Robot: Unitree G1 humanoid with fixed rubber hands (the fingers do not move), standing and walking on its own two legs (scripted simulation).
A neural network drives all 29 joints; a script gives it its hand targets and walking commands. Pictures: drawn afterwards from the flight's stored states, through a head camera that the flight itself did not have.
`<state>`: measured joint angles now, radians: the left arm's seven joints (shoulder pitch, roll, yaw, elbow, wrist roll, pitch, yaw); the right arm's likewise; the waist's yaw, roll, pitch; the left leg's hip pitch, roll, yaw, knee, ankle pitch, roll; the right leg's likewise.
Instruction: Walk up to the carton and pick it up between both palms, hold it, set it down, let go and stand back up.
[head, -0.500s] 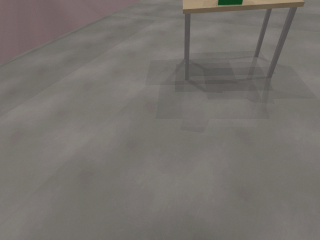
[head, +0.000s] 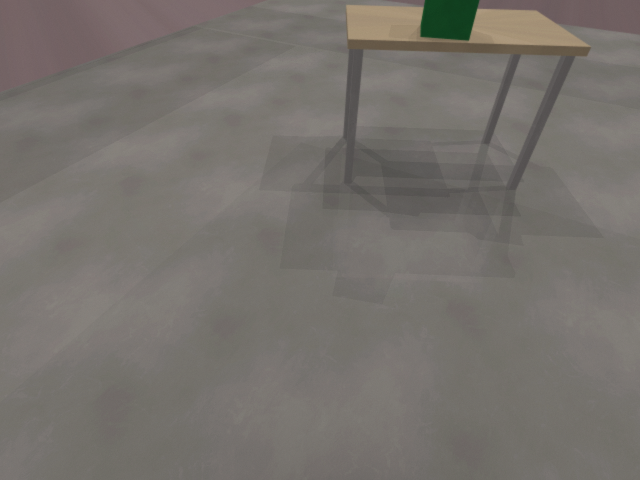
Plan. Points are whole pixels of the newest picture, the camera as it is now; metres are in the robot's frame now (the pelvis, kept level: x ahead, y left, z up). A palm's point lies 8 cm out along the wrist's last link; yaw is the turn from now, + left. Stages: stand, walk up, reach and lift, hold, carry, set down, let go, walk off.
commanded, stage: walk up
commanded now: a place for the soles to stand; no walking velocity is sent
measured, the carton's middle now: (450, 0) +1.93 -0.48 +0.11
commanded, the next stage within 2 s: none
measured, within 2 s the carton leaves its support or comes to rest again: neither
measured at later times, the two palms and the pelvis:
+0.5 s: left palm (142, 465) +0.19 +0.27 -0.11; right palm (577, 434) +0.25 -0.35 -0.11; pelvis +0.16 -0.04 -0.01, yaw +0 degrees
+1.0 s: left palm (232, 326) +0.41 +0.19 -0.11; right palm (573, 330) +0.44 -0.43 -0.12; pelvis +0.35 -0.13 -0.01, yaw -1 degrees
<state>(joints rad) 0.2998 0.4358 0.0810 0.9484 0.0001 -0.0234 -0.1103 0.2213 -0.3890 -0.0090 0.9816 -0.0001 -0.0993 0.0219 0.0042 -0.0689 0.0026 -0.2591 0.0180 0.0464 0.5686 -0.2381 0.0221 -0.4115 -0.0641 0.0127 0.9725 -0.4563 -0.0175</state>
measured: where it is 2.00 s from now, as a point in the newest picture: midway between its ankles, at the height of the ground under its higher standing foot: (386, 375)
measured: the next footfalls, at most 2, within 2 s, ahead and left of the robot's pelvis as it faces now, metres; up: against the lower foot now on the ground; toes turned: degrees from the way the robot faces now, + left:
right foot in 0.12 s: +0.17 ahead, -0.17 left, +0.00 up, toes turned -3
left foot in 0.44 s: +0.26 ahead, +0.08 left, +0.00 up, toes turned +3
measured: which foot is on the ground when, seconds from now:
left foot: down 0.00-0.12, up 0.14-0.42, down 0.44-0.84, up 0.86-1.00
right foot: up 0.00-0.10, down 0.12-0.48, up 0.50-0.80, down 0.82-1.00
